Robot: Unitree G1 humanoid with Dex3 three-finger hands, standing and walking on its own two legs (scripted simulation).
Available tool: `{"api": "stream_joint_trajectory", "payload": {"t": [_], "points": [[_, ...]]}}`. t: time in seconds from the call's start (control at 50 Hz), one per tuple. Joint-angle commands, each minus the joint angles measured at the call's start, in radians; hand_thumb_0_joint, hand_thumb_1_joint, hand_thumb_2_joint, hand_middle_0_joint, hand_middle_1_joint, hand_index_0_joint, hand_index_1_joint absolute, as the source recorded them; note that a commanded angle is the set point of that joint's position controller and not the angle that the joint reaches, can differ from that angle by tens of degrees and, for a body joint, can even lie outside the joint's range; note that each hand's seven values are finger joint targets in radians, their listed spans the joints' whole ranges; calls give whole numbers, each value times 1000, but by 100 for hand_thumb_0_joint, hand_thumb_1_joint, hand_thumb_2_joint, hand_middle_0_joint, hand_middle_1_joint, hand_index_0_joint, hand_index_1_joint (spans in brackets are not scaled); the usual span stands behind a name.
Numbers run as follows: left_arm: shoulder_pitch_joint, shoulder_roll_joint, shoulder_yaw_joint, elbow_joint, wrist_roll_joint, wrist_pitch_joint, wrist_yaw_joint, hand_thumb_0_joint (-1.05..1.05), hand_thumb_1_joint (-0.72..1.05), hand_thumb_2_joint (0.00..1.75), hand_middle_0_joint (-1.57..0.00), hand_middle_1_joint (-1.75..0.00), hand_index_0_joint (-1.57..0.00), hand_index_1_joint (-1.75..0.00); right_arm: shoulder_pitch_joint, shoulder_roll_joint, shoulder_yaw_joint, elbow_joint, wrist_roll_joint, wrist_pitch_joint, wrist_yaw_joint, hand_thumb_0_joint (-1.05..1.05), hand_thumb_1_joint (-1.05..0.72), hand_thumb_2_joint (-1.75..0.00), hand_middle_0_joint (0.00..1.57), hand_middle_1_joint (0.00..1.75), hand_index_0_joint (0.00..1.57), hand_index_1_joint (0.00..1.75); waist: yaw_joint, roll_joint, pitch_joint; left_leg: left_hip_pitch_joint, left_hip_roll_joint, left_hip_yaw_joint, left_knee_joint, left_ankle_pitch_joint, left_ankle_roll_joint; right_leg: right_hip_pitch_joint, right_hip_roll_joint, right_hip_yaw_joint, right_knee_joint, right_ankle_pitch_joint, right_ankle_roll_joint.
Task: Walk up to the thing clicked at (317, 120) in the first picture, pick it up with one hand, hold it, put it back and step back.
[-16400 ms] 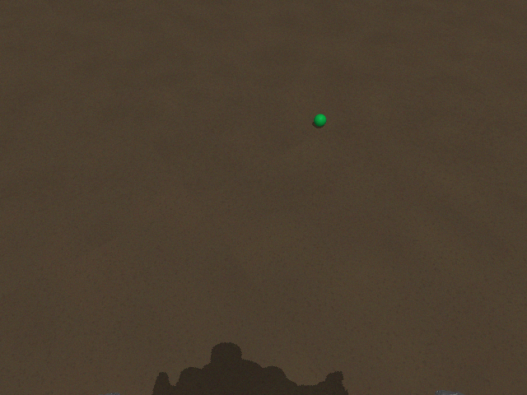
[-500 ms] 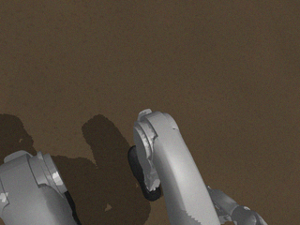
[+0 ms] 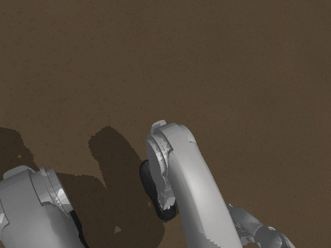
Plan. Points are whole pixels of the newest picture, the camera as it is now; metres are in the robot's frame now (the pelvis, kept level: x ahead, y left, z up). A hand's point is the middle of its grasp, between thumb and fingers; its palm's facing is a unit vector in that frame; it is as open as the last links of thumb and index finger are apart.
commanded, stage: close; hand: left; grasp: from above
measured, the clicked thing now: out of the picture +0.45 +0.32 -0.26
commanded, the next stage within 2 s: settle in 0.12 s
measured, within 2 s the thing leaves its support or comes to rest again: leaves its support in 0.56 s
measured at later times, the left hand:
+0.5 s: hand out of the picture +0.43 +0.32 -0.23, palm faces -0.41 -0.19 -0.89, open 9.6 cm
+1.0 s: hand out of the picture +0.43 +0.33 -0.13, palm faces -0.42 -0.13 -0.90, open 9.5 cm
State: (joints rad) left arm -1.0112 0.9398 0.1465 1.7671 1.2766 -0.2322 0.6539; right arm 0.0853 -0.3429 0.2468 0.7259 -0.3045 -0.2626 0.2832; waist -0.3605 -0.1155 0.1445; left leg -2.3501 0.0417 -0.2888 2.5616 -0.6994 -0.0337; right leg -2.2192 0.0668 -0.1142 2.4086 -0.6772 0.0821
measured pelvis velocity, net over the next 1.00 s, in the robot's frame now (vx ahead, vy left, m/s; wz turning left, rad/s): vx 0.00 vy -0.01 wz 0.08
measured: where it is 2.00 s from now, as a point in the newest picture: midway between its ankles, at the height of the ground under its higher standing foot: (122, 221)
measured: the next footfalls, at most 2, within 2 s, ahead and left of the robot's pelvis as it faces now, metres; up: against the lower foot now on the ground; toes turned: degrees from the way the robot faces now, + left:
none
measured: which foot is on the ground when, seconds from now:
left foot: down 0.00-1.00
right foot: down 0.00-1.00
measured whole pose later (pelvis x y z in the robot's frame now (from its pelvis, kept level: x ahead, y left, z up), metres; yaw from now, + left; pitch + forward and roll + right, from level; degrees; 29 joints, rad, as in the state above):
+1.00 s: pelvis +0.00 -0.01 +0.03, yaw +4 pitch +32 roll -9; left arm -0.92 0.71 0.06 1.41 1.18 -0.14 0.37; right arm 0.12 -0.30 0.09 0.73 -0.15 -0.12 0.25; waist -0.24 0.01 -0.04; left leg -2.33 0.04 -0.20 2.42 -0.67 -0.03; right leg -2.22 0.03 -0.06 2.34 -0.68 0.06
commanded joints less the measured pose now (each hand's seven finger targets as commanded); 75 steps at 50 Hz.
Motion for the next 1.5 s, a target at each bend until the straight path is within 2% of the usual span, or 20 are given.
{"api": "stream_joint_trajectory", "payload": {"t": [0.0,0.28,0.3,0.4,0.44,0.48,0.52,0.56,0.6,0.62,0.64,0.68,0.7,0.88,1.04,1.2,1.28,1.34,1.46,1.48], "points": [[-242,218,1,-100,-10,6,38,0,50,78,-78,-88,-83,-83,178,-313,-89,16,9,-7,-4,0,-90,-90,20,30,20,30,-48,452,-603,462,11,140,-254,162,38,308,30,-160,-219,234,-87],[-230,213,-3,-98,-26,20,17,0,65,78,-98,-82,-102,-78,200,-321,-93,2,11,-2,-4,0,-91,-90,20,30,20,30,-48,474,-616,467,7,147,-262,168,39,322,29,-152,-226,240,-90],[-219,236,20,-114,-31,23,17,0,65,78,-97,-83,-102,-79,195,-316,-90,7,14,0,-6,0,-91,-90,20,30,20,30,-27,477,-644,480,10,143,-270,183,36,328,30,-157,-226,248,-91],[-225,240,19,-152,-33,34,-8,0,67,80,-102,-79,-104,-77,190,-301,-94,5,21,10,-8,0,-91,-90,20,30,20,30,-23,502,-653,487,8,149,-265,183,34,325,26,-149,-213,250,-95],[-239,267,50,-240,-35,28,-10,0,66,80,-102,-78,-104,-76,206,-309,-115,8,26,16,-9,0,-91,-90,20,30,20,30,-7,539,-697,504,7,154,-274,196,33,340,27,-140,-217,259,-99],[-225,208,24,-306,-37,33,-22,0,67,80,-102,-78,-105,-76,188,-294,-129,-2,32,15,-5,0,-91,-90,20,30,20,30,9,591,-750,562,7,156,-280,226,24,312,23,-146,-205,279,-105],[-227,204,26,-311,-39,35,-33,0,67,79,-102,-76,-104,-74,209,-299,-142,10,37,18,1,0,-91,-90,20,30,20,30,-8,568,-721,530,5,162,-274,223,28,300,24,-143,-208,281,-103],[-179,228,75,-377,-44,46,-36,0,69,78,-102,-78,-105,-75,228,-292,-167,17,49,31,-1,0,-91,-90,20,30,20,30,39,593,-783,551,0,169,-296,233,28,318,20,-130,-219,283,-108],[-200,152,24,-431,-52,53,-60,0,67,78,-102,-76,-104,-74,208,-272,-180,9,66,41,1,0,-91,-90,20,30,20,30,47,598,-805,554,1,176,-303,225,29,294,18,-122,-227,272,-112],[-194,79,-29,-408,-61,62,-78,0,67,78,-102,-75,-104,-74,206,-257,-176,7,71,45,5,0,-91,-90,20,30,20,30,31,571,-779,531,-2,181,-299,202,35,284,20,-116,-237,259,-109],[-217,107,-12,-437,-66,67,-83,0,65,78,-101,-75,-102,-73,218,-265,-188,11,78,49,3,0,-91,-90,20,30,20,30,29,543,-785,515,-1,185,-292,204,42,297,22,-107,-250,268,-105],[-183,137,21,-480,-73,78,-99,0,63,78,-99,-75,-101,-73,235,-264,-211,16,100,58,-2,0,-91,-90,20,30,20,30,74,545,-830,529,-6,188,-313,209,41,298,16,-97,-251,259,-110],[-161,84,-18,-459,-74,87,-117,0,64,77,-100,-74,-102,-72,239,-252,-212,27,108,65,-2,0,-90,-90,20,30,20,30,79,544,-821,534,-8,193,-325,208,40,293,13,-94,-255,252,-112],[-222,10,-69,-499,-97,108,-231,0,63,77,-102,-68,-102,-68,248,-217,-237,8,158,128,-35,0,-91,-90,20,30,20,30,82,411,-819,484,-23,214,-357,180,57,323,3,-57,-314,217,-108],[-252,19,-69,-551,-94,77,-295,0,70,78,-108,-69,-108,-69,251,-203,-252,-12,173,166,-80,0,-91,-90,20,30,20,30,98,370,-831,514,-33,229,-395,157,56,331,-10,-43,-350,178,-111],[-295,54,-47,-627,-90,59,-307,0,73,83,-111,-70,-111,-70,262,-191,-259,-23,176,193,-114,0,-91,-90,20,30,20,30,120,400,-890,552,-34,242,-424,164,55,355,-18,-28,-372,173,-114],[-285,26,-67,-616,-83,66,-316,0,73,83,-114,-72,-113,-73,265,-187,-264,-17,182,201,-128,0,-92,-91,20,30,20,30,120,402,-900,577,-31,243,-439,164,53,348,-16,-25,-377,175,-118],[-262,22,-56,-635,-102,81,-322,0,66,81,-102,-67,-102,-67,274,-187,-273,-21,190,204,-137,0,-89,-89,20,30,20,30,141,409,-917,601,-36,250,-464,163,54,355,-25,-26,-394,178,-117],[-225,-4,-69,-678,-139,115,-373,0,65,78,-101,-74,-103,-72,281,-178,-292,-27,211,219,-148,0,-91,-90,20,30,20,30,162,413,-955,646,-36,255,-524,156,54,386,-28,-19,-424,174,-121],[-210,25,-51,-686,-136,117,-383,0,65,79,-101,-74,-103,-72,283,-183,-295,-29,217,222,-151,0,-91,-91,20,30,20,30,168,407,-945,648,-38,250,-534,148,56,384,-30,-18,-429,167,-121]]}}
